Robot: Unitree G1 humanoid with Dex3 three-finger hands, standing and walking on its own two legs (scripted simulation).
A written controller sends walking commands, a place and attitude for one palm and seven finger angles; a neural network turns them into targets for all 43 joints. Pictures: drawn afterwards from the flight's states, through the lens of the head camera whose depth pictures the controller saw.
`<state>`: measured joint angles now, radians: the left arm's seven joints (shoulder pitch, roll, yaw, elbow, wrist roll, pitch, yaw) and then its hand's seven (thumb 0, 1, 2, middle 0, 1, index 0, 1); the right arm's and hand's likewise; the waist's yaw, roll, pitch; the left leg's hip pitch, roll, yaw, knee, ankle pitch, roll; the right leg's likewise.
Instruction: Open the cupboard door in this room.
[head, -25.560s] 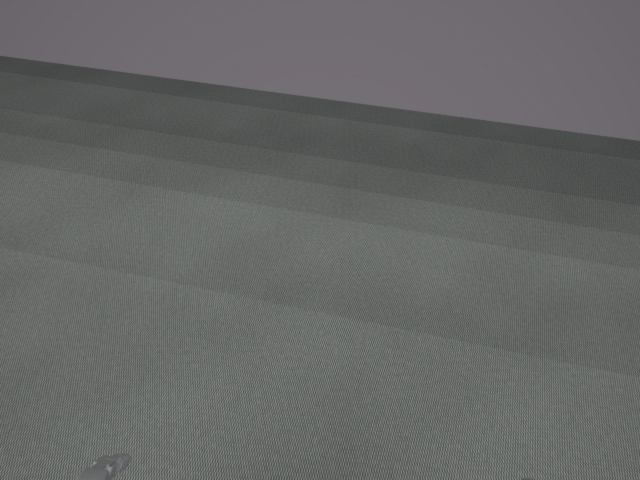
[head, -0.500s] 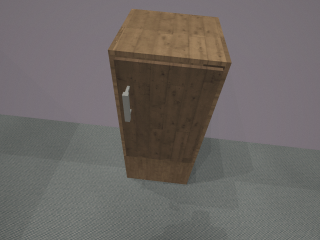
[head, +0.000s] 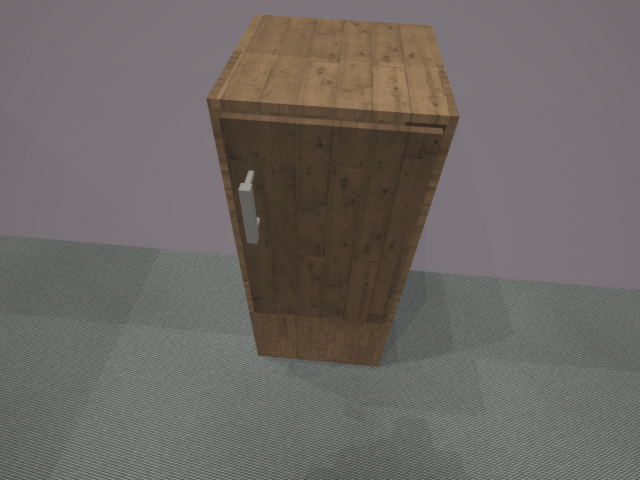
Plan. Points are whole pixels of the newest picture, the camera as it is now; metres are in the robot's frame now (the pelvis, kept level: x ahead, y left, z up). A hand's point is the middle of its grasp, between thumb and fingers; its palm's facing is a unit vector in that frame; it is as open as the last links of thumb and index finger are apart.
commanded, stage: come to a stop and stand still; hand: left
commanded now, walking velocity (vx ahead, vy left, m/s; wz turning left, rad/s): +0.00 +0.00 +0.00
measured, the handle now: (251, 207) +0.58 +0.16 -0.03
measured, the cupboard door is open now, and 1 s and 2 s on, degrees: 0 0 0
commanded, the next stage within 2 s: look again from close up in 0.70 s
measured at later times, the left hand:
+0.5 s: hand out of the picture +0.00 +0.17 -0.17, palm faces +0.02 -0.99 -0.17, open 7.4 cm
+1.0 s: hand out of the picture -0.04 +0.15 -0.18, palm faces +0.04 -0.99 -0.14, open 7.4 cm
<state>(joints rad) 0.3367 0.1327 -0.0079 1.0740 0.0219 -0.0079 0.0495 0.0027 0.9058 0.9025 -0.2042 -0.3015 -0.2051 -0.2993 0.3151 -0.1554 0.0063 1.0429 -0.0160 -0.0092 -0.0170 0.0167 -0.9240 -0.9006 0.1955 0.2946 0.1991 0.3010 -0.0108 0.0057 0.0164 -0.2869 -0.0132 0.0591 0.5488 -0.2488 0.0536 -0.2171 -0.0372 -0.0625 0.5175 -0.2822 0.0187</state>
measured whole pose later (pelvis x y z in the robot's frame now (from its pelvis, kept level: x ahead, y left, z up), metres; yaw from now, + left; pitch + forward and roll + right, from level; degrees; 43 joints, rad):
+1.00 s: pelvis -0.02 +0.00 +0.01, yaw +0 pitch -2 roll -1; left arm 0.37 0.14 0.00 1.08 0.02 0.00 0.04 0.00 0.91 0.90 -0.20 -0.30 -0.20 -0.30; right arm 0.31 -0.13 0.01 1.11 -0.01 -0.01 -0.01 0.01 -0.92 -0.90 0.20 0.29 0.20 0.30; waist 0.01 -0.03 0.01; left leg -0.25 -0.02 0.06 0.44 -0.17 0.05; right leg -0.19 -0.04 -0.06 0.43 -0.21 0.02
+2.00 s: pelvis -0.02 -0.04 -0.10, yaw +2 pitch +15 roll -4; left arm 0.51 0.26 0.24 -0.05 -0.32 -0.58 -0.35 0.01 0.38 0.68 -0.24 -0.64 -0.24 -0.64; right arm 0.13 -0.25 -0.03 0.53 0.01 -0.23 -0.03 0.01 -0.90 -0.90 0.19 0.29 0.20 0.30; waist 0.07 0.02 -0.14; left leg -1.01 0.03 -0.08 1.28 -0.52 -0.01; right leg -0.89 0.02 -0.15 1.22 -0.59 -0.05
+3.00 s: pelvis -0.01 +0.00 -0.08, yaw +1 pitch +16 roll -4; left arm 0.01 0.45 0.43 0.35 -0.37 -0.34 -0.54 -0.01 -0.50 0.31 -0.31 -1.20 -0.31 -1.20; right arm 0.27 -0.26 0.05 0.53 0.04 -0.19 -0.05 0.01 -0.90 -0.90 0.20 0.30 0.21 0.30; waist -0.02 0.01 -0.12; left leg -0.93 0.02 0.00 1.12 -0.46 0.05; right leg -0.83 0.01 -0.08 1.05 -0.50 0.00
